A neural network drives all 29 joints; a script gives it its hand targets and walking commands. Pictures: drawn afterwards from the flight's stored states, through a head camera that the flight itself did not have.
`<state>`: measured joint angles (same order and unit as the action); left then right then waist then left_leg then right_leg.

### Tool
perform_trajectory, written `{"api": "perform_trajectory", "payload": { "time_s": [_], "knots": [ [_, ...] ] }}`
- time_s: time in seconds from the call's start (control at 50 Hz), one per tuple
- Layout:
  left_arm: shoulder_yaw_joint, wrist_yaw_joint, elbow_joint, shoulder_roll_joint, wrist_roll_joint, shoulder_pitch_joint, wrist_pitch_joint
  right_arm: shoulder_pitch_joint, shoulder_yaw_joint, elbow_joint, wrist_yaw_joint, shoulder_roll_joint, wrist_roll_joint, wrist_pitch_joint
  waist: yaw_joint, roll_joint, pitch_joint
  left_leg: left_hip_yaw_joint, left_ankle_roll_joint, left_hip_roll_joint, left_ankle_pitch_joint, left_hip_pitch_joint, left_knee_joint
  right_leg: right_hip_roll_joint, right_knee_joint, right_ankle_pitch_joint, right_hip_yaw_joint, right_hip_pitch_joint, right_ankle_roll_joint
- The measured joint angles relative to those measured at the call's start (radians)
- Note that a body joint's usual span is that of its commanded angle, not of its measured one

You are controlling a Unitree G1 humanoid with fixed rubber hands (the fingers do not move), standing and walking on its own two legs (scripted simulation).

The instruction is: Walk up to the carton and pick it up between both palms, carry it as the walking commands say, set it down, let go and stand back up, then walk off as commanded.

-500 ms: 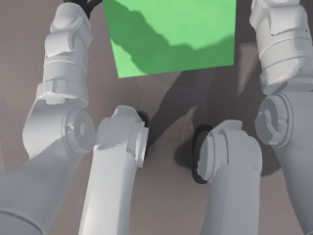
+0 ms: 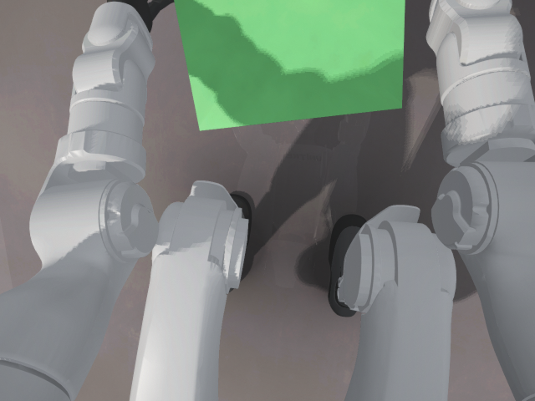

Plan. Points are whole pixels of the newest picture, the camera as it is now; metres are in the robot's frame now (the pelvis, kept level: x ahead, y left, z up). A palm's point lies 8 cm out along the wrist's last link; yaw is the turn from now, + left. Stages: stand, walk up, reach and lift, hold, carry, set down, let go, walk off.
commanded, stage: set down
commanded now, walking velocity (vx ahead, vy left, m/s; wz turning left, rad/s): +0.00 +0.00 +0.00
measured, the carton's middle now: (288, 13) +0.53 +0.03 -0.27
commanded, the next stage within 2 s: none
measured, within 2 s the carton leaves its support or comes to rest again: rests again in 0.10 s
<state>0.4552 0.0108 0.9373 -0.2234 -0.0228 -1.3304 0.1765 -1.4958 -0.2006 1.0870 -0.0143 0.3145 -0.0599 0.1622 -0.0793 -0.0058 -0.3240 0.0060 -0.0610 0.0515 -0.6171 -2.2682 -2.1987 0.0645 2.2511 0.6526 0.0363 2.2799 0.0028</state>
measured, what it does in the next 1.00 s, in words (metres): stands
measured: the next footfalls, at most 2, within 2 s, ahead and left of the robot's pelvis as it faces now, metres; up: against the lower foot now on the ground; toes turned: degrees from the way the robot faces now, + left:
none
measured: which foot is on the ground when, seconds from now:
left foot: down 0.00-1.00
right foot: down 0.00-1.00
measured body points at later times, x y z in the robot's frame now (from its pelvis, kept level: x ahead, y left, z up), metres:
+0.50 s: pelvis -0.01 +0.00 -0.01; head +0.37 -0.02 +0.24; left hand +0.52 +0.21 -0.19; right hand +0.57 -0.14 -0.19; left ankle +0.10 +0.13 -0.33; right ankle +0.09 -0.11 -0.33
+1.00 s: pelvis -0.02 +0.00 -0.01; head +0.36 -0.01 +0.23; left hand +0.51 +0.22 -0.19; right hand +0.56 -0.17 -0.19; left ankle +0.10 +0.13 -0.33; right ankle +0.09 -0.11 -0.33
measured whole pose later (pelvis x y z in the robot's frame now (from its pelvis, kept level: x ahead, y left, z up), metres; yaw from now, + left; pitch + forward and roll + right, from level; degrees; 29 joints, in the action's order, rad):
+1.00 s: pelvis -0.02 +0.00 -0.01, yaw -1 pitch +35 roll +3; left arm 0.25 0.11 1.19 -0.32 -0.20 -1.45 0.02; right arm -1.60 0.05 1.27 -0.05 0.49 0.21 0.07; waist -0.10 -0.01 -0.44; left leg -0.01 -0.03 0.01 -0.56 -2.26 -2.21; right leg 0.03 2.25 0.59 0.02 2.27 0.01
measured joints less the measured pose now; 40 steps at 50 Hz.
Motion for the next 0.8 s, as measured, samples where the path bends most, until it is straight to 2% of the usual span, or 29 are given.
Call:
{"api": "perform_trajectory", "payload": {
  "time_s": [0.28,0.54,0.64,0.8],
  "knots": [
    [-0.048,0.011,0.049,-0.020,-0.041,-0.016,-0.020,0.009,0.024,0.003,-0.006,0.013,0.023,-0.010,-0.001,-0.002,-0.023,-0.001,0.002,-0.006,-0.009,0.004,-0.023,-0.006,0.020,0.006,-0.006,-0.004,0.005],
    [-0.061,0.024,0.112,-0.028,-0.045,-0.056,-0.068,-0.027,0.077,0.056,-0.012,0.042,0.065,-0.048,-0.003,-0.010,-0.066,-0.005,0.002,-0.009,0.011,0.020,-0.025,-0.013,0.025,-0.012,-0.006,-0.017,0.006],
    [-0.094,0.041,0.165,-0.036,-0.058,-0.083,-0.109,-0.039,0.137,0.078,-0.021,0.070,0.106,-0.073,-0.003,-0.014,-0.095,-0.007,0.004,-0.011,0.019,0.030,-0.021,-0.017,0.021,-0.019,-0.007,-0.028,0.006],
    [-0.172,0.095,0.229,-0.052,-0.151,-0.107,-0.156,-0.046,0.231,0.116,-0.050,0.117,0.218,-0.090,-0.012,-0.015,-0.112,-0.008,0.012,-0.024,0.038,0.027,-0.009,-0.022,0.005,-0.039,-0.014,-0.026,0.007]
  ]
}}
